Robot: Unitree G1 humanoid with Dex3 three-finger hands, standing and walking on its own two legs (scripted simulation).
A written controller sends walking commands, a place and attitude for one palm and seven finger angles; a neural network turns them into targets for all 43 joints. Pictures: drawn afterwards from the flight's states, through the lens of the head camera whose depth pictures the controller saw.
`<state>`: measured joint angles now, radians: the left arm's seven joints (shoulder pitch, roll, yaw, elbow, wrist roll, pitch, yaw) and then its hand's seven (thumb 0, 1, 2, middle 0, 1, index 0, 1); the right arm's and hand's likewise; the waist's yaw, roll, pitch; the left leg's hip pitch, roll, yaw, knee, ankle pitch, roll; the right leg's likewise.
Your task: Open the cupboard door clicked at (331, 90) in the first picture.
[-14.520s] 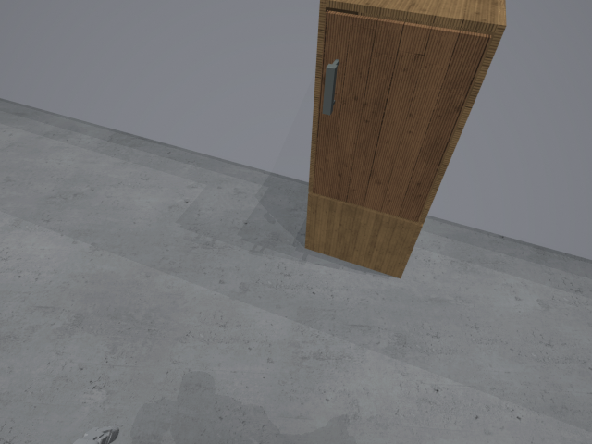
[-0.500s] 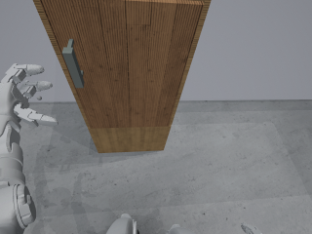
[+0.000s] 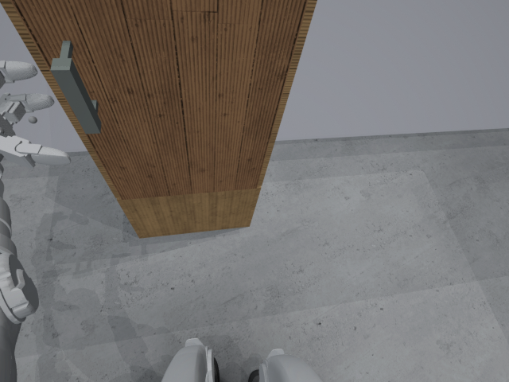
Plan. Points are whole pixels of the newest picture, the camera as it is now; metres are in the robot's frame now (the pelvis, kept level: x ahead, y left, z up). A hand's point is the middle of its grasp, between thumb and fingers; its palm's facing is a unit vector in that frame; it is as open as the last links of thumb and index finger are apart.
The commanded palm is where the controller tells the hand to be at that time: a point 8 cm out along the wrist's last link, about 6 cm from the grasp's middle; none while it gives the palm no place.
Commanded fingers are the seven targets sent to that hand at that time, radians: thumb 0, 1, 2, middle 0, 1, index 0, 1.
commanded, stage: move the hooked fingers beside the handle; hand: left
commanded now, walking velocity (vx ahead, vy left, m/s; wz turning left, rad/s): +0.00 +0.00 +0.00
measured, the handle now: (80, 89) +0.55 +0.25 +0.07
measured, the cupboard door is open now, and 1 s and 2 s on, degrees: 0 0 0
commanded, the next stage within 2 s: slide the fingers in behind the handle in 0.92 s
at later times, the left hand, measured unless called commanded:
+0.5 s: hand (19, 116) +0.48 +0.31 +0.08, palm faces +0.14 -0.99 -0.01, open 14.0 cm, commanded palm +0.47 +0.34 +0.07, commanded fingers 0.00 -0.50 0.30 -0.30 -1.20 -0.30 -1.20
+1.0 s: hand (23, 117) +0.48 +0.31 +0.08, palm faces +0.11 -0.99 +0.01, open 14.0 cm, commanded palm +0.47 +0.34 +0.07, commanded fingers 0.00 -0.50 0.30 -0.30 -1.20 -0.30 -1.20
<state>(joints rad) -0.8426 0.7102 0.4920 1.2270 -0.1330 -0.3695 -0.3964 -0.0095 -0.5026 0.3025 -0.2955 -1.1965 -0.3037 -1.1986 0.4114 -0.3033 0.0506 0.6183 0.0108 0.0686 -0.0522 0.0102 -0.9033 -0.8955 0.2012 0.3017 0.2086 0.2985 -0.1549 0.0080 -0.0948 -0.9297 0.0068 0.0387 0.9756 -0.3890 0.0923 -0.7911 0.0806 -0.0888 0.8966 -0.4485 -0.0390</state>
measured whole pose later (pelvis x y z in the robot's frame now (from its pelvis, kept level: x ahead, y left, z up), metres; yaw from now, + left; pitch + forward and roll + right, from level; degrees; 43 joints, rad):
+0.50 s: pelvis +0.00 -0.01 -0.01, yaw -1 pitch +22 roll -6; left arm -0.87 0.81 0.56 1.24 -0.13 -0.36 -0.46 -0.01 -0.50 0.30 -0.29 -1.20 -0.30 -1.20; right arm 0.41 -0.31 0.05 0.60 0.01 0.08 -0.05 0.01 -0.90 -0.90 0.20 0.30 0.21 0.30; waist -0.17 0.00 -0.10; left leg -1.00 0.03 0.02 1.02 -0.41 0.08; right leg -0.85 0.11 -0.10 0.92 -0.46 -0.05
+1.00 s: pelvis +0.00 +0.00 -0.01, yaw +0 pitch +21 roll -6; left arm -0.91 0.78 0.51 1.28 -0.13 -0.36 -0.44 -0.01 -0.50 0.30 -0.29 -1.20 -0.30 -1.20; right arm 0.40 -0.30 0.07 0.61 0.01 0.08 -0.05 0.01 -0.90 -0.90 0.20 0.30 0.21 0.30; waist -0.16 0.01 -0.10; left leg -1.00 0.02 0.02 1.03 -0.40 0.09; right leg -0.85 0.09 -0.11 0.92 -0.46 -0.04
